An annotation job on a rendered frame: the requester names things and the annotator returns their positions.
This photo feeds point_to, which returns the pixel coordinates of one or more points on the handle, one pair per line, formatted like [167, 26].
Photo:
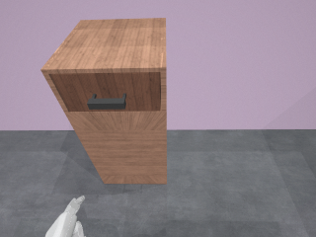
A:
[107, 103]

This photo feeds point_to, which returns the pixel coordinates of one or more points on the robot left hand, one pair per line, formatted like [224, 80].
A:
[66, 225]

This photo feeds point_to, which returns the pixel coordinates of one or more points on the cabinet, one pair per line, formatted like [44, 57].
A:
[126, 147]

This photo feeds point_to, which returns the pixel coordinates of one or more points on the drawer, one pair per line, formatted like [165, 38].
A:
[142, 89]

